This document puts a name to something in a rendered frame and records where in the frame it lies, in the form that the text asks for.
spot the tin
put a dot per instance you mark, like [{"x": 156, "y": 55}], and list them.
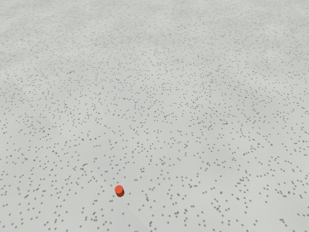
[{"x": 119, "y": 191}]

